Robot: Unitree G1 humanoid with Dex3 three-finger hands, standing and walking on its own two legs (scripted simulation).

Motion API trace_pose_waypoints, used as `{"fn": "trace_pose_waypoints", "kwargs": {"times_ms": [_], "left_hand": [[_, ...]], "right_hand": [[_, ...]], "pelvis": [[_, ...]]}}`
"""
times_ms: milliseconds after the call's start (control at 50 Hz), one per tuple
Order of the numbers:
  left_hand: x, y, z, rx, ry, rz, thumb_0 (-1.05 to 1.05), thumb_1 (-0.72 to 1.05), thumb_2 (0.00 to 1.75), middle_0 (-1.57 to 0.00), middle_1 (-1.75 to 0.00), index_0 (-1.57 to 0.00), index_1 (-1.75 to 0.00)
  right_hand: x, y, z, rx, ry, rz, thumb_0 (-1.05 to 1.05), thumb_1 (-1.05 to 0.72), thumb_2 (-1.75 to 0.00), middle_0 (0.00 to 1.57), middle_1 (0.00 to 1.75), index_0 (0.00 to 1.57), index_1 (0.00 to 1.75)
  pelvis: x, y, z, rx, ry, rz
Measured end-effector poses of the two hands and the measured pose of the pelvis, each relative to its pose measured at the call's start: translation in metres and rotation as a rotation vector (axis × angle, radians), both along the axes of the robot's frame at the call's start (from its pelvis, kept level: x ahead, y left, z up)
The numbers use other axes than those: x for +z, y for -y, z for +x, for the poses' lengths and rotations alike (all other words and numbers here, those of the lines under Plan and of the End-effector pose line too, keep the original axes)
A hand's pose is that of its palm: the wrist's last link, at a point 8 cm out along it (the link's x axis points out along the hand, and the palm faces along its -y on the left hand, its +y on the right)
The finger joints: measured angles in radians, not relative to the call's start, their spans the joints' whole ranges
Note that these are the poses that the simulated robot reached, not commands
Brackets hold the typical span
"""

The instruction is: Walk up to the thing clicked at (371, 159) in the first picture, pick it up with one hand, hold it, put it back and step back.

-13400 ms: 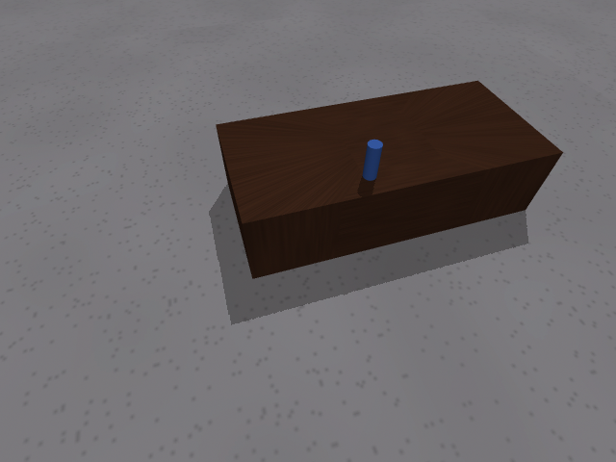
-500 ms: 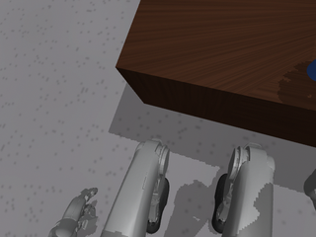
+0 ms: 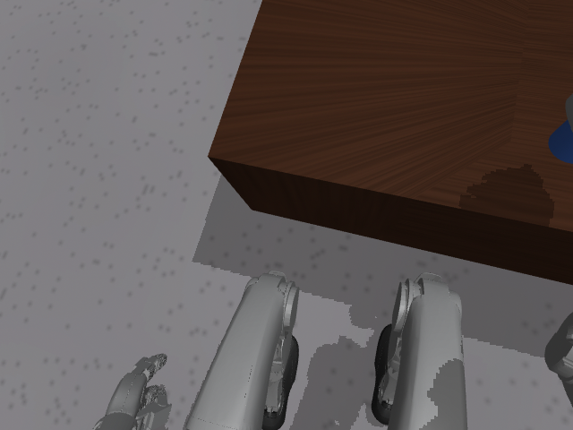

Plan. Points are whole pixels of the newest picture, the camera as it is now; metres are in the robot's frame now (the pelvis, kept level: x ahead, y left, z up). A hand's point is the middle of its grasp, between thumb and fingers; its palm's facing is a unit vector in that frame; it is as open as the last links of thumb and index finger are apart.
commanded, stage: settle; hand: right
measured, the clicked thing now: out of the picture +0.48 -0.33 +0.02
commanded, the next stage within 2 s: lift in 0.74 s
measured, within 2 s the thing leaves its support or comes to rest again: neither
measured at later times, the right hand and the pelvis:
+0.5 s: hand out of the picture +0.48 -0.32 +0.06, palm faces +0.33 +0.94 -0.01, open 7.5 cm; pelvis +0.01 +0.00 +0.04, yaw -2 degrees
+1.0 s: hand out of the picture +0.47 -0.32 +0.08, palm faces +0.33 +0.95 +0.00, open 7.4 cm; pelvis +0.02 -0.01 +0.07, yaw -2 degrees
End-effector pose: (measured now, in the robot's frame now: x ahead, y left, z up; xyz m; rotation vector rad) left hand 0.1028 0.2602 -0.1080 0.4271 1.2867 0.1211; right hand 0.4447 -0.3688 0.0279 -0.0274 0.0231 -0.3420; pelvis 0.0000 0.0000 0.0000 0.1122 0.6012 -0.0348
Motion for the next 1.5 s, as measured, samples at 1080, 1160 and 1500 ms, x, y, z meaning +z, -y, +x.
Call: {"fn": "trace_pose_waypoints", "kwargs": {"times_ms": [1080,1160,1500], "left_hand": [[0.075,0.013,0.029,-0.018,0.047,-0.02,0.0,0.91,0.88,-0.21,-0.31,-0.22,-0.3],[0.085,0.016,0.033,-0.016,0.063,-0.028,0.0,0.91,0.88,-0.21,-0.32,-0.22,-0.3],[0.153,0.034,0.069,-0.031,0.185,-0.07,0.0,0.89,0.89,-0.21,-0.31,-0.21,-0.31]], "right_hand": [[0.058,-0.008,-0.014,0.012,-0.01,0.03,0.02,0.1,-1.17,0.89,1.14,0.86,1.14],[0.07,-0.011,-0.02,0.013,-0.009,0.032,0.02,0.1,-1.17,0.89,1.15,0.86,1.14],[0.145,-0.025,-0.057,0.009,-0.007,0.028,0.02,0.1,-1.17,0.9,1.14,0.86,1.14]], "pelvis": [[0.074,0.009,0.017,-0.039,0.02,-0.009],[0.084,0.011,0.019,-0.044,0.031,-0.01],[0.15,0.016,0.033,-0.077,0.127,-0.026]]}}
